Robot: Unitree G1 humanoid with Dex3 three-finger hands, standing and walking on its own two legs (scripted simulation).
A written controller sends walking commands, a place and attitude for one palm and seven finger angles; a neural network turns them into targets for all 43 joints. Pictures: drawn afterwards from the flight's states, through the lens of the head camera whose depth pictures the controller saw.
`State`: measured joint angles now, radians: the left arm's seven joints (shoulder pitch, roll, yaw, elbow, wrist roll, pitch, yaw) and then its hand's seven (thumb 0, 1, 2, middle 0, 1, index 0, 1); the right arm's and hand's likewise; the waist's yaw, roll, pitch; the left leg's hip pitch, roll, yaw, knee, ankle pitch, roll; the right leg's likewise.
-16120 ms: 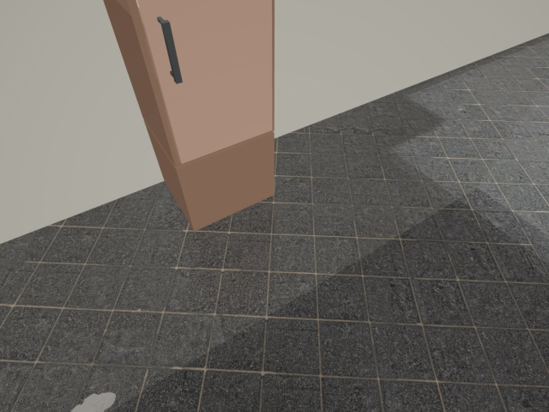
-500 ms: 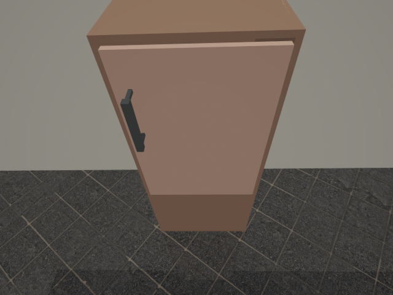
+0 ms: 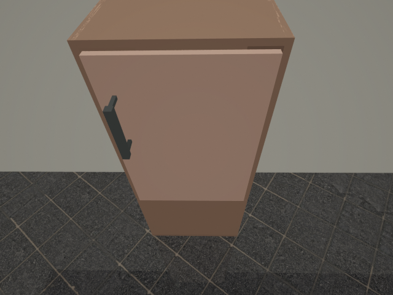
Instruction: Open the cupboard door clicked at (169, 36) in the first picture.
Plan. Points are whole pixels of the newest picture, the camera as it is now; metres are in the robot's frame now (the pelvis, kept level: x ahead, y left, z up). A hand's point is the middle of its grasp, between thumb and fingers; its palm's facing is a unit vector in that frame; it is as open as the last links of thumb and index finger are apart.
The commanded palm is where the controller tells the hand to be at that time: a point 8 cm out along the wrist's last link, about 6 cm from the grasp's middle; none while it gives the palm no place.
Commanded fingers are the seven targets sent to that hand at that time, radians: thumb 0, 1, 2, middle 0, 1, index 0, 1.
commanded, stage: come to a stop and stand still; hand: left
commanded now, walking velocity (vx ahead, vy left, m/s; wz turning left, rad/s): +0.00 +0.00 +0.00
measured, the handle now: (120, 129) +0.47 +0.21 +0.07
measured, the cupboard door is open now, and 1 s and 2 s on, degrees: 0 0 0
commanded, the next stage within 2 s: look again from close up in 0.06 s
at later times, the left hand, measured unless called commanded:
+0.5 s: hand out of the picture +0.01 +0.16 -0.17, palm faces +0.02 -0.98 -0.22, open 7.3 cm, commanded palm none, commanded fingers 0.00 0.90 0.90 -0.20 -0.30 -0.20 -0.30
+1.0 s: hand out of the picture +0.01 +0.18 -0.17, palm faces +0.03 -0.97 -0.24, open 7.4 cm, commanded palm none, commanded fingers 0.00 0.90 0.90 -0.20 -0.30 -0.20 -0.30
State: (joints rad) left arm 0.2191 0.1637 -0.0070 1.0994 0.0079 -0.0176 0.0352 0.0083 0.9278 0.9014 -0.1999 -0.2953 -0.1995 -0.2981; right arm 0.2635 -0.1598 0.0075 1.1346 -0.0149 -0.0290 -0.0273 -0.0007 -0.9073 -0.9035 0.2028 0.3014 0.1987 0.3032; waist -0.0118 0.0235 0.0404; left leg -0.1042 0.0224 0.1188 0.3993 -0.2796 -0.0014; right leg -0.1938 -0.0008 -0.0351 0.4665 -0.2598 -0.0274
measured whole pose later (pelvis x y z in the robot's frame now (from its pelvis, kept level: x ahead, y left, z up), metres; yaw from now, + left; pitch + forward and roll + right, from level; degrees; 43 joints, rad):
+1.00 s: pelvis -0.03 -0.01 +0.00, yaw +0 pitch -1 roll +1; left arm 0.20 0.17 0.02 1.05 0.01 0.01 0.04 0.01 0.91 0.90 -0.20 -0.30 -0.20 -0.30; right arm 0.22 -0.16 -0.02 1.08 -0.01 0.02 -0.03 0.00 -0.91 -0.90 0.20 0.30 0.20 0.30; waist 0.00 0.01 0.09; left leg -0.18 0.04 0.11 0.48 -0.28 -0.02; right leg -0.25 0.01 -0.04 0.52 -0.24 -0.05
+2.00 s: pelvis -0.05 -0.02 -0.01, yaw -1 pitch -2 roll +0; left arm 0.32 0.15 -0.01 1.08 0.01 -0.02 0.04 0.01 0.92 0.90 -0.20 -0.30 -0.20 -0.30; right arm 0.23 -0.18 0.00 1.07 -0.01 -0.01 -0.03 0.00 -0.92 -0.90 0.20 0.30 0.20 0.30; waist 0.00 0.00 -0.01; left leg -0.19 0.06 0.06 0.52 -0.28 -0.03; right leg -0.12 0.02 -0.06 0.50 -0.35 -0.04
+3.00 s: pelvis -0.10 +0.01 -0.03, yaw +0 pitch +6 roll +0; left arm 0.30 0.16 0.08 0.14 -0.20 -0.41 -0.09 0.02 0.79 0.84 -0.20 -0.39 -0.20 -0.39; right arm 0.21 -0.25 -0.03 0.70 0.02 -0.28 -0.03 0.01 -0.91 -0.90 0.21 0.30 0.20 0.30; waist -0.04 0.01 -0.11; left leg -0.55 0.00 0.07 0.77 -0.32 0.03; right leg -0.49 -0.05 -0.04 0.80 -0.41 0.01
